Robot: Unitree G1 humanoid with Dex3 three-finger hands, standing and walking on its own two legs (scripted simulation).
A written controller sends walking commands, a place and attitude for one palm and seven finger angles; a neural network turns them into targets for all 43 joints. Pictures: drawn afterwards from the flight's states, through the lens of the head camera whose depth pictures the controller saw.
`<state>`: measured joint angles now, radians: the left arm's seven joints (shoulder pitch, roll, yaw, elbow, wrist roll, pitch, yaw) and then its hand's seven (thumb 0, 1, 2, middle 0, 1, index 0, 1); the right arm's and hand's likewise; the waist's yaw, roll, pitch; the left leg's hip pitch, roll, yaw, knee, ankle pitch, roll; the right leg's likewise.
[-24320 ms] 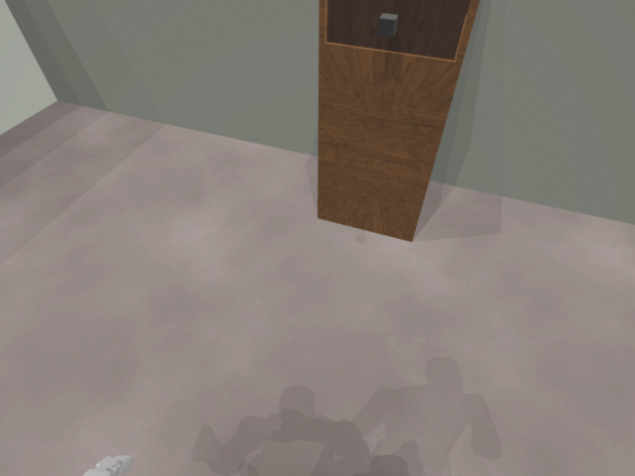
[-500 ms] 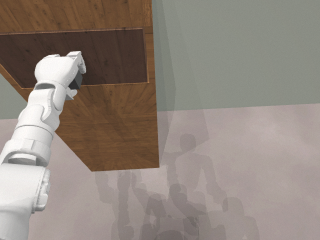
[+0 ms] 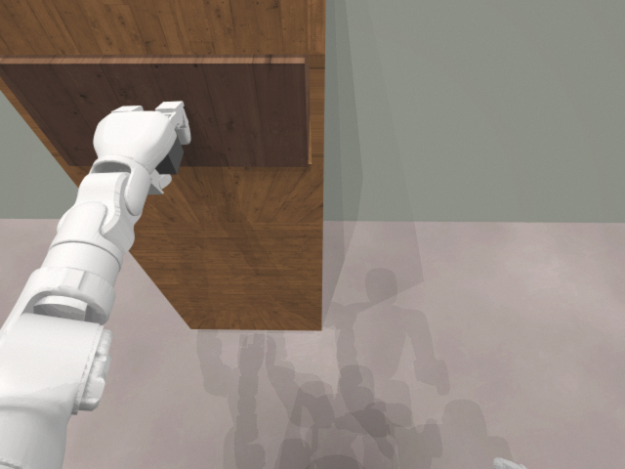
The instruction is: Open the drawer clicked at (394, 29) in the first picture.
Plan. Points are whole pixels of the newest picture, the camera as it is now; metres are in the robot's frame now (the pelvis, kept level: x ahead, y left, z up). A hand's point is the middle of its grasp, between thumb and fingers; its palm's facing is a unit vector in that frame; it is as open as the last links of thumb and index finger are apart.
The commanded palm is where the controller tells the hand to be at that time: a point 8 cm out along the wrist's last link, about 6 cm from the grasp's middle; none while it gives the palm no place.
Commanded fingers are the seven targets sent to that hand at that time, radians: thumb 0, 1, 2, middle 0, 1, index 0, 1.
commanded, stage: pull the drawer open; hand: left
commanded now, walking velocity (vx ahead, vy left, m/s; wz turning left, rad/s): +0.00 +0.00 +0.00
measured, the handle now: (163, 140) +0.52 +0.21 +0.11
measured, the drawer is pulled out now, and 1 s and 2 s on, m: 0.01 0.06 0.18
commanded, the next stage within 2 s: none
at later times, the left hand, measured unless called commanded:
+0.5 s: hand (145, 195) +0.43 +0.21 +0.10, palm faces +0.03 -0.06 -1.00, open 8.0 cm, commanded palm +0.42 +0.23 +0.16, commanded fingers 0.00 0.90 0.90 -0.40 -1.35 -0.40 -1.35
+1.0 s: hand (143, 199) +0.43 +0.22 +0.10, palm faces -0.02 -0.03 -1.00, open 8.2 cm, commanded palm +0.38 +0.22 +0.16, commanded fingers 0.00 0.90 0.90 -0.40 -1.35 -0.40 -1.35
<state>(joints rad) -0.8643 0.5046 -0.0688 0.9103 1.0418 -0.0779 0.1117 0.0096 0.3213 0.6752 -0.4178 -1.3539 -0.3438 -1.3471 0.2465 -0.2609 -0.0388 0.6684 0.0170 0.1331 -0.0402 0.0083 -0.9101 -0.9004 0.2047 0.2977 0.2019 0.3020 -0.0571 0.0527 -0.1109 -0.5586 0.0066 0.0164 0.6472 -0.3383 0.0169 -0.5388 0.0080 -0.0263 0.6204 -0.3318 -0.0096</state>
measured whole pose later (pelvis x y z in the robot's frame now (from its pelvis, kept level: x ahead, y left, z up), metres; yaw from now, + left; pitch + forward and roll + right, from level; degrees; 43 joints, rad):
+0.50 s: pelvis +0.01 +0.01 +0.01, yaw -3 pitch +11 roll +0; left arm -0.46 0.50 -0.03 0.46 0.96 -0.01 0.08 0.06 0.32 0.70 -0.42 -1.35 -0.38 -1.35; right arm 0.29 -0.27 -0.05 0.65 0.04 0.14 -0.02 0.01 -0.91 -0.90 0.20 0.30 0.20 0.30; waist -0.04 0.07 -0.11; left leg -0.42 0.01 0.07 0.57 -0.33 0.03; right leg -0.42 0.01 0.03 0.55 -0.31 0.00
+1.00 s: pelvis +0.00 +0.00 +0.01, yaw -1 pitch +10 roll +0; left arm -0.60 0.48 -0.07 0.62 0.99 -0.02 0.07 0.03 0.37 0.63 -0.42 -1.35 -0.31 -1.35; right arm 0.25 -0.25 -0.03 0.66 0.03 0.15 -0.04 0.01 -0.91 -0.90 0.20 0.30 0.20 0.30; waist -0.02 0.07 -0.09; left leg -0.45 0.00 0.03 0.59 -0.32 0.02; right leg -0.44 0.01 -0.01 0.58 -0.32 -0.01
